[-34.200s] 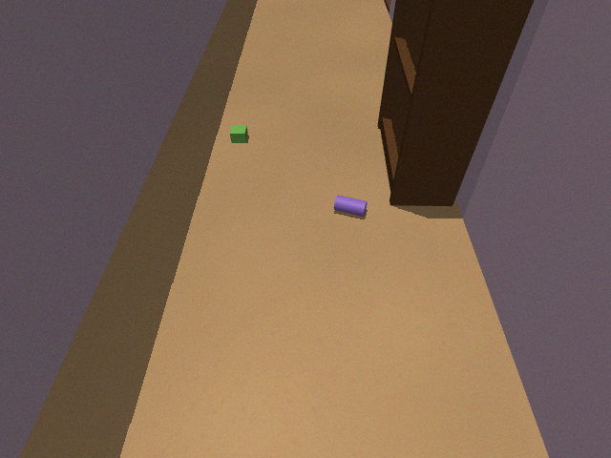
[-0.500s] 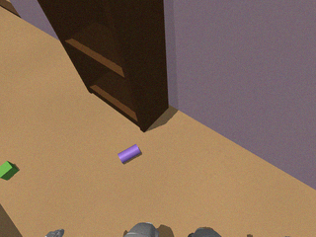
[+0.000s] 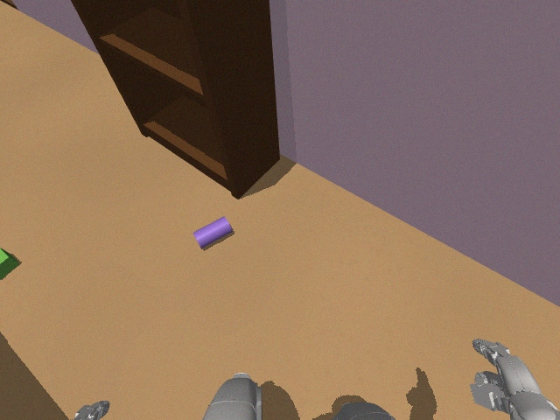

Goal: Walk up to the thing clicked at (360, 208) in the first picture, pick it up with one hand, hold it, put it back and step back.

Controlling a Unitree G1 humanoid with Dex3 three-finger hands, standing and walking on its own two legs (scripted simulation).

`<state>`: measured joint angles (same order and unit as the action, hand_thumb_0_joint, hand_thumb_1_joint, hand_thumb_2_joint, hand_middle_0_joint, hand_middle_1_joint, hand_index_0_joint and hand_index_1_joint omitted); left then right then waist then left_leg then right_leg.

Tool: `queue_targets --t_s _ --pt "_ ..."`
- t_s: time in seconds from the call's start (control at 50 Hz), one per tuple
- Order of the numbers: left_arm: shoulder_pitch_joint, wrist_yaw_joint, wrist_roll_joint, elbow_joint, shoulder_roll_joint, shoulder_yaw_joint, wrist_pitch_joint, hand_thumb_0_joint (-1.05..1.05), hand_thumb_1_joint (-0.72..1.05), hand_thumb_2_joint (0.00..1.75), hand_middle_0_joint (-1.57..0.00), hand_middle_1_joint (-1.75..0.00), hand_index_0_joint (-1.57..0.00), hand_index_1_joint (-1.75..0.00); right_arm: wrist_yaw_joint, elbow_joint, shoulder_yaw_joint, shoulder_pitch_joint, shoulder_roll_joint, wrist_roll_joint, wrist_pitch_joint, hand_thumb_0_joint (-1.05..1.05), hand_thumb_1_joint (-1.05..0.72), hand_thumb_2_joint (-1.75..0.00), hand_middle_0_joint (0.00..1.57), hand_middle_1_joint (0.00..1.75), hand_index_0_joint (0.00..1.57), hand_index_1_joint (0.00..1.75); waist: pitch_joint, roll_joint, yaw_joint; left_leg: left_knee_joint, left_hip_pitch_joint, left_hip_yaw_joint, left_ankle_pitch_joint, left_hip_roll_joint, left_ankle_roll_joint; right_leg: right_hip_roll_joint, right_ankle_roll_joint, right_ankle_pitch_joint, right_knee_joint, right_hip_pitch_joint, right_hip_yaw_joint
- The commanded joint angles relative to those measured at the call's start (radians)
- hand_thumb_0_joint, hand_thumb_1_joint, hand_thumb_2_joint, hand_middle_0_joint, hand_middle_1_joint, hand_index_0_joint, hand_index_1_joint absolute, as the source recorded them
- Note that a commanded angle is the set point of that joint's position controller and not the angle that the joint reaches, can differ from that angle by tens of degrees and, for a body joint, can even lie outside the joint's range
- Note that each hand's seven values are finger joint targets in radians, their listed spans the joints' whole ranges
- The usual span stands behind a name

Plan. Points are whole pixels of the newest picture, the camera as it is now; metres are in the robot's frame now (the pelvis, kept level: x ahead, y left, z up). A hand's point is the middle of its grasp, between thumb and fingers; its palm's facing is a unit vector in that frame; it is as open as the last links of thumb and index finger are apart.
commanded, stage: step back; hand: left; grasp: from above
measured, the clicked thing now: (212, 232) +0.78 +0.33 -0.71
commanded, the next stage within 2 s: stand in 1.92 s
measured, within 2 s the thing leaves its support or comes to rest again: neither
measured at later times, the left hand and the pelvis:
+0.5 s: hand out of the picture -0.08 +0.29 -0.14, palm faces +0.11 -0.91 -0.41, open 7.4 cm; pelvis -0.17 +0.01 +0.00, yaw +7 degrees
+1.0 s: hand out of the picture -0.27 +0.27 -0.12, palm faces +0.04 -0.89 -0.44, open 7.4 cm; pelvis -0.29 -0.01 +0.02, yaw +2 degrees
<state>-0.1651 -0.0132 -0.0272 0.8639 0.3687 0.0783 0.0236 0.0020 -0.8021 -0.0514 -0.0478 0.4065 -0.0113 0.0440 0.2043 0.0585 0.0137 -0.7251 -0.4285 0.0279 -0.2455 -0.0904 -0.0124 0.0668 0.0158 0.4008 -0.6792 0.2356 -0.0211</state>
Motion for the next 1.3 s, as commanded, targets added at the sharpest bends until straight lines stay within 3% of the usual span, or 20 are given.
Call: queue_targets --t_s 0.0,0.1,0.22,0.32,0.38,0.42,0.44,0.52,0.68,0.74,0.78,0.8,0.82,0.88,0.98,1.04,1.08,1.1,1.14,1.28 --pt "-0.038 -0.012 -0.022 -0.103 0.411 0.105 -0.030 0.00 0.90 0.90 -0.20 -0.30 -0.20 -0.30 0.036 0.083 -0.054 -0.001 0.166 0.004 0.012 0.00 -0.90 -0.90 0.20 0.30 0.20 0.30 -0.199 -0.314 0.058 -0.399 -0.089 0.145 -0.398 0.179 0.011 -0.494 0.281 -0.276 0.372 0.133 -0.606" --pt "0.099 -0.020 -0.013 -0.136 0.240 0.075 -0.027 0.00 0.90 0.90 -0.20 -0.30 -0.20 -0.30 0.033 -0.003 -0.047 -0.134 0.164 0.013 0.003 0.00 -0.90 -0.90 0.20 0.30 0.20 0.30 -0.189 -0.165 -0.042 -0.532 -0.076 0.170 -0.206 0.233 0.001 -0.251 0.135 -0.456 0.234 0.062 -0.180" --pt "-0.078 -0.041 -0.011 -0.120 0.225 0.071 -0.016 0.00 0.90 0.90 -0.20 -0.30 -0.20 -0.30 0.039 0.023 -0.032 -0.096 0.141 -0.004 -0.013 0.00 -0.90 -0.90 0.20 0.30 0.20 0.30 -0.265 -0.228 0.066 -0.273 -0.142 0.109 -0.325 0.164 -0.031 -0.334 0.208 -0.657 0.159 -0.272 -0.228" --pt "-0.008 -0.043 -0.002 -0.148 0.268 0.069 -0.003 0.00 0.90 0.90 -0.20 -0.30 -0.20 -0.30 0.023 -0.017 -0.052 -0.195 0.169 -0.011 -0.003 0.00 -0.90 -0.90 0.20 0.30 0.20 0.30 -0.313 -0.272 0.029 -0.034 0.082 0.010 -0.264 0.132 0.001 -0.359 0.184 -0.552 0.173 -0.133 -0.237" --pt "0.090 -0.037 0.009 -0.165 0.269 0.054 0.010 0.00 0.90 0.90 -0.20 -0.30 -0.20 -0.30 0.006 -0.066 -0.071 -0.316 0.192 -0.019 0.006 0.00 -0.90 -0.90 0.20 0.30 0.20 0.30 -0.312 -0.192 -0.065 0.187 0.285 0.012 -0.068 0.103 0.073 -0.301 0.086 -0.249 0.097 0.106 -0.170" --pt "0.062 -0.040 0.021 -0.160 0.193 0.035 0.011 0.00 0.90 0.90 -0.20 -0.30 -0.20 -0.30 -0.004 -0.014 -0.086 -0.175 0.303 -0.045 0.010 0.00 -0.90 -0.90 0.20 0.30 0.20 0.30 -0.218 0.208 -0.036 0.429 0.207 0.465 -0.041 -0.223 0.230 -0.011 0.000 0.206 -0.276 0.343 0.052" --pt "0.113 -0.052 0.003 -0.154 0.241 0.064 0.008 0.00 0.90 0.90 -0.20 -0.30 -0.20 -0.30 -0.007 0.012 -0.094 -0.131 0.359 -0.040 0.009 0.00 -0.90 -0.90 0.20 0.30 0.20 0.30 -0.187 0.220 -0.081 0.479 -0.010 0.571 -0.066 -0.314 0.336 0.006 -0.013 0.289 -0.482 0.245 -0.073" --pt "-0.021 -0.030 0.028 -0.058 0.225 0.068 0.021 0.00 0.90 0.90 -0.20 -0.30 -0.20 -0.30 0.012 0.045 -0.046 0.057 0.197 -0.050 -0.005 0.00 -0.90 -0.90 0.20 0.30 0.20 0.30 -0.080 0.052 0.050 0.434 -0.063 0.213 -0.017 -0.111 0.189 0.055 0.002 0.046 -0.666 0.247 -0.151" --pt "-0.058 -0.020 0.011 -0.036 0.195 0.030 -0.041 0.00 0.90 0.90 -0.20 -0.30 -0.20 -0.30 -0.005 0.012 -0.069 -0.102 0.207 -0.033 0.002 0.00 -0.90 -0.90 0.20 0.30 0.20 0.30 -0.282 0.154 -0.062 0.289 0.412 0.171 -0.045 -0.121 0.238 -0.056 -0.048 0.141 0.023 0.159 0.000" --pt "-0.183 -0.021 -0.005 0.055 0.192 0.032 -0.062 0.00 0.90 0.90 -0.20 -0.30 -0.20 -0.30 -0.010 0.011 -0.072 -0.069 0.221 -0.025 0.024 0.00 -0.90 -0.90 0.20 0.30 0.20 0.30 -0.287 0.089 -0.001 0.192 0.259 0.112 -0.112 -0.084 0.179 -0.021 0.000 -0.069 0.365 -0.068 0.052" --pt "-0.176 -0.024 -0.028 0.052 0.291 0.064 -0.071 0.00 0.90 0.90 -0.20 -0.30 -0.20 -0.30 -0.012 0.030 -0.039 -0.056 0.122 -0.014 0.015 0.00 -0.90 -0.90 0.20 0.30 0.20 0.30 -0.219 -0.174 0.015 -0.041 -0.098 0.038 -0.239 0.057 0.062 -0.244 0.084 0.079 0.376 -0.156 -0.378" --pt "-0.088 -0.026 -0.033 0.011 0.391 0.080 -0.062 0.00 0.90 0.90 -0.20 -0.30 -0.20 -0.30 -0.001 0.046 -0.050 0.029 0.145 -0.016 0.014 0.00 -0.90 -0.90 0.20 0.30 0.20 0.30 -0.157 -0.273 0.067 -0.160 -0.059 0.113 -0.316 0.102 0.008 -0.450 0.229 0.278 0.449 0.131 -0.592" --pt "0.015 -0.029 -0.032 -0.013 0.399 0.082 -0.064 0.00 0.90 0.90 -0.20 -0.30 -0.20 -0.30 0.001 0.028 -0.076 0.026 0.204 -0.019 0.014 0.00 -0.90 -0.90 0.20 0.30 0.20 0.30 -0.054 -0.266 0.039 -0.300 0.021 0.200 -0.271 0.057 0.000 -0.500 0.268 0.380 0.486 0.319 -0.639" --pt "0.049 -0.027 -0.017 -0.014 0.248 0.050 -0.076 0.00 0.90 0.90 -0.20 -0.30 -0.20 -0.30 -0.008 -0.046 -0.057 -0.071 0.158 0.004 -0.007 0.00 -0.90 -0.90 0.20 0.30 0.20 0.30 -0.071 -0.130 -0.026 -0.257 -0.026 0.143 -0.143 0.159 0.007 -0.267 0.137 -0.118 0.333 0.103 -0.226" --pt "-0.055 -0.007 -0.029 0.003 0.282 0.067 -0.067 0.00 0.90 0.90 -0.20 -0.30 -0.20 -0.30 -0.011 -0.045 -0.043 -0.053 0.146 -0.015 -0.043 0.00 -0.90 -0.90 0.20 0.30 0.20 0.30 -0.129 -0.261 0.052 0.030 -0.012 0.014 -0.239 0.111 -0.014 -0.277 0.145 0.048 0.321 -0.067 -0.222" --pt "-0.032 0.001 -0.013 -0.006 0.269 0.056 -0.046 0.00 0.90 0.90 -0.20 -0.30 -0.20 -0.30 -0.007 -0.090 -0.052 -0.131 0.128 -0.018 -0.071 0.00 -0.90 -0.90 0.20 0.30 0.20 0.30 -0.172 -0.237 0.015 0.333 0.166 -0.063 -0.092 0.144 -0.001 -0.255 0.127 -0.141 0.191 -0.065 -0.150" --pt "-0.071 0.006 -0.005 -0.011 0.176 0.022 -0.041 0.00 0.90 0.90 -0.20 -0.30 -0.20 -0.30 0.006 -0.114 -0.075 -0.208 0.178 -0.031 -0.093 0.00 -0.90 -0.90 0.20 0.30 0.20 0.30 -0.276 -0.061 -0.014 0.415 0.423 0.191 -0.022 0.000 0.057 -0.176 0.053 -0.251 -0.094 0.088 -0.061" --pt "-0.038 0.009 0.011 -0.025 0.124 0.004 -0.041 0.00 0.90 0.90 -0.20 -0.30 -0.20 -0.30 0.009 -0.106 -0.086 -0.196 0.247 -0.033 -0.099 0.00 -0.90 -0.90 0.20 0.30 0.20 0.30 -0.253 0.104 -0.015 0.449 0.483 0.502 -0.077 -0.194 0.153 -0.046 0.007 0.041 -0.189 0.319 0.043" --pt "0.064 0.001 0.004 -0.023 0.249 0.036 -0.045 0.00 0.90 0.90 -0.20 -0.30 -0.20 -0.30 0.005 -0.116 -0.100 -0.193 0.303 -0.021 -0.094 0.00 -0.90 -0.90 0.20 0.30 0.20 0.30 -0.151 0.061 -0.045 0.459 0.270 0.536 -0.200 -0.270 0.291 -0.118 0.018 0.191 -0.253 0.262 -0.051" --pt "0.009 0.015 0.012 0.032 0.178 0.029 -0.067 0.00 0.90 0.90 -0.20 -0.30 -0.20 -0.30 0.004 -0.095 -0.060 -0.120 0.208 -0.017 -0.081 0.00 -0.90 -0.90 0.20 0.30 0.20 0.30 -0.162 0.126 0.000 0.293 0.180 0.165 0.176 -0.072 0.148 -0.059 0.009 -0.061 0.142 -0.007 0.067"
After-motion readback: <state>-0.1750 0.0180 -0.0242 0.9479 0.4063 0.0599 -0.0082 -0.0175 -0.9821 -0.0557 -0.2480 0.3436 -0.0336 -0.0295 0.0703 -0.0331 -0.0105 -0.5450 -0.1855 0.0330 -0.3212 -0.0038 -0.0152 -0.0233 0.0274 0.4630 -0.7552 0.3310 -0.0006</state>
